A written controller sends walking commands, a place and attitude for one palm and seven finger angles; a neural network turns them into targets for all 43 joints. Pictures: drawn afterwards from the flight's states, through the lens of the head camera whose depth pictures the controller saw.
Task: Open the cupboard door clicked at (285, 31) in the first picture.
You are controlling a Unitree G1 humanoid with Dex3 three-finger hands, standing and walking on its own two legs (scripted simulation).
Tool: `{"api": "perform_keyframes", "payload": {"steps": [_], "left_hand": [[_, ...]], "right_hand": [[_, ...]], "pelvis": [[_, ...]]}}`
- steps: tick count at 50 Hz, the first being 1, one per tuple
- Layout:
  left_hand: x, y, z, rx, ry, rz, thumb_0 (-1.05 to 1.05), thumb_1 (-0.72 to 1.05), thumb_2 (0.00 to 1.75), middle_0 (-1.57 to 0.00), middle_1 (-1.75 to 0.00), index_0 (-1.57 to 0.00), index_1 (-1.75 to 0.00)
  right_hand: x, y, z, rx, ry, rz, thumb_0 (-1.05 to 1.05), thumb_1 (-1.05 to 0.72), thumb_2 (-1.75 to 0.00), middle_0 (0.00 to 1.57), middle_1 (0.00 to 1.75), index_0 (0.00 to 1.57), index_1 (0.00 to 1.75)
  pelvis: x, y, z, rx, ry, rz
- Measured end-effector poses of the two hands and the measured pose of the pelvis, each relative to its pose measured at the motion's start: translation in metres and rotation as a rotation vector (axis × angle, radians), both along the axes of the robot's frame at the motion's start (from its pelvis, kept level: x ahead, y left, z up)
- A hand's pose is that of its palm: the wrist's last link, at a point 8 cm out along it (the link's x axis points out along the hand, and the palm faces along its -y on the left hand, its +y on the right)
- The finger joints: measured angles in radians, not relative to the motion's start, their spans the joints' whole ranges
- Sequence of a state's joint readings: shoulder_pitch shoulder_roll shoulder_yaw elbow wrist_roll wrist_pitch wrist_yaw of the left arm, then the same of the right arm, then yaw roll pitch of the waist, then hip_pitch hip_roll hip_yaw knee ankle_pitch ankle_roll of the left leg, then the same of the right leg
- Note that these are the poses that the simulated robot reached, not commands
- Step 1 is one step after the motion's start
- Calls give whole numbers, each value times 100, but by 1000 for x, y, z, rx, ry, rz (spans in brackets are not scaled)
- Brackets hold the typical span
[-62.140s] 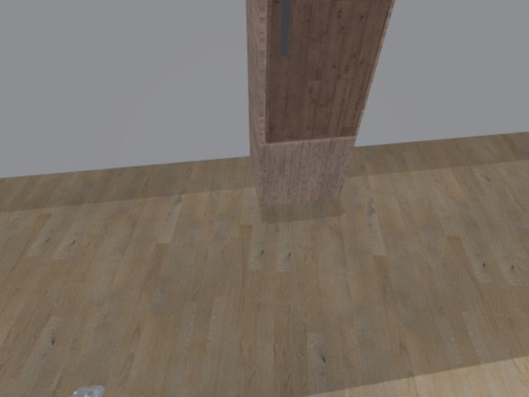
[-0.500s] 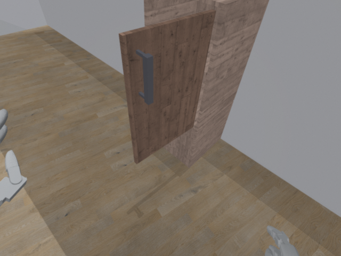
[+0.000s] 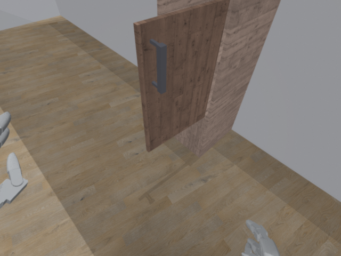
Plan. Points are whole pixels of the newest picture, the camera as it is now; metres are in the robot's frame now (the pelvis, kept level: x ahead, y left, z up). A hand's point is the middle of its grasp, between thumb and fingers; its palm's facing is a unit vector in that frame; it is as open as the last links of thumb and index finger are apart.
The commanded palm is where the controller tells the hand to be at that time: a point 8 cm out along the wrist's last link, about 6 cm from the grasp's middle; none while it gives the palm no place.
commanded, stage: let the arm hang, fingers relaxed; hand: left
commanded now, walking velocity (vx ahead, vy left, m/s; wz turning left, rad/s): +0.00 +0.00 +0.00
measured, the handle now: (157, 67) +0.63 +0.08 +0.11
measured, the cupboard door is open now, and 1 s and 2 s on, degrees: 85 85 85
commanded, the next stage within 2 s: look to check the result in 1.18 s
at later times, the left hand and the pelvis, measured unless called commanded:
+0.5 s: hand out of the picture -0.04 +0.16 -0.18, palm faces +0.04 -0.99 -0.14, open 7.2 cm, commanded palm none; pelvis +0.00 -0.01 +0.00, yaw +2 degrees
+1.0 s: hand out of the picture +0.01 +0.14 -0.17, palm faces +0.07 -0.98 -0.18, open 7.3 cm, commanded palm none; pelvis +0.02 -0.02 +0.00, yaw +2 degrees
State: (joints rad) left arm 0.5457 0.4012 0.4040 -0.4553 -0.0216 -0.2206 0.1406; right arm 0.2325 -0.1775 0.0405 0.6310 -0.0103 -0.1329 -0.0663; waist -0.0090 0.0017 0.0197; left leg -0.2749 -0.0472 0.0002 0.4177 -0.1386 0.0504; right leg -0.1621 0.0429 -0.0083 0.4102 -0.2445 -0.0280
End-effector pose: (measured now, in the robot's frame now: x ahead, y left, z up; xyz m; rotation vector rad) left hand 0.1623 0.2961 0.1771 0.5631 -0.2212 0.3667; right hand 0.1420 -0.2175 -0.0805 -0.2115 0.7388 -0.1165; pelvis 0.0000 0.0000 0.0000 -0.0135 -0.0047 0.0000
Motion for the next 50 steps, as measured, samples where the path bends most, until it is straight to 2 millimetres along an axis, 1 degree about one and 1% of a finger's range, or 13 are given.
{"api": "perform_keyframes", "payload": {"steps": [4, 5, 7, 9, 11, 15, 19, 22, 26, 32, 36, 40, 50], "left_hand": [[-2, 1, -3, 4, 35, -4, 1, 89, 90, -21, -30, -21, -31], [0, 3, -12, 5, 64, -7, 1, 89, 90, -21, -30, -21, -30], [9, 11, -57, -56, 232, 14, 0, 89, 90, -20, -30, -21, -30], [11, 15, -119, -164, 469, 66, 0, 89, 90, -20, -30, -21, -30], [0, 9, -183, -270, 716, 109, 0, 90, 90, -20, -30, -20, -30], [-55, -30, -279, -445, 1137, 130, 0, 91, 90, -19, -30, -20, -30], [-123, -78, -325, -591, 1418, 134, 1, 91, 90, -20, -30, -20, -30], [-169, -87, -334, -650, 1538, 211, 1, 96, 90, -20, -30, -21, -30], [-214, -90, -330, -686, 1642, 297, 1, 95, 90, -20, -30, -21, -30], [-243, -86, -318, -670, 1702, 388, 1, 93, 90, -20, -30, -20, -30], [-238, -84, -314, -649, 1685, 402, 0, 92, 90, -20, -30, -20, -30], [-218, -86, -314, -639, 1634, 384, 0, 91, 90, -20, -30, -20, -30], [-162, -108, -322, -656, 1513, 283, 0, 91, 90, -20, -30, -20, -30]], "right_hand": [[5, -8, 0, -10, 8, -10, 1, -90, -90, 20, 30, 21, 30], [7, -11, -3, -7, 7, 4, 1, -90, -90, 20, 30, 21, 30], [8, -20, -16, -8, 50, 34, 1, -90, -90, 20, 30, 20, 30], [6, -29, -30, -20, 115, 40, 1, -90, -90, 20, 30, 20, 30], [-2, -38, -37, -33, 172, 28, 1, -90, -90, 20, 30, 20, 30], [-30, -52, -39, -67, 285, -10, 1, -91, -90, 20, 30, 20, 30], [-68, -60, -38, -99, 430, -48, 1, -91, -90, 20, 30, 20, 30], [-96, -59, -40, -104, 545, -66, 1, -91, -90, 20, 30, 20, 30], [-127, -50, -49, -77, 665, -79, 1, -91, -90, 20, 30, 20, 30], [-149, -23, -63, 10, 738, -83, 1, -91, -90, 20, 30, 20, 30], [-152, -6, -71, 67, 740, -83, 1, -91, -90, 20, 30, 20, 30], [-149, 5, -76, 107, 726, -80, 1, -91, -90, 20, 30, 20, 30], [-143, -3, -75, 101, 704, -99, 1, -91, -90, 20, 30, 20, 30]], "pelvis": [[3, -1, 0, -12, 7, -8], [3, 0, -1, -15, 14, 0], [1, 3, -5, -17, 21, 14], [-2, 5, -9, -13, 21, 22], [-4, 5, -11, -5, 15, 24], [-5, 0, -9, 6, -1, 22], [-5, -6, -5, 4, -10, 24], [-3, -10, -2, 0, -11, 31], [-1, -11, 0, -3, -12, 38], [3, -12, 0, 0, -17, 37], [5, -12, 0, 4, -18, 32], [8, -13, 0, 10, -21, 29], [16, -19, -1, 19, -23, 27]]}}
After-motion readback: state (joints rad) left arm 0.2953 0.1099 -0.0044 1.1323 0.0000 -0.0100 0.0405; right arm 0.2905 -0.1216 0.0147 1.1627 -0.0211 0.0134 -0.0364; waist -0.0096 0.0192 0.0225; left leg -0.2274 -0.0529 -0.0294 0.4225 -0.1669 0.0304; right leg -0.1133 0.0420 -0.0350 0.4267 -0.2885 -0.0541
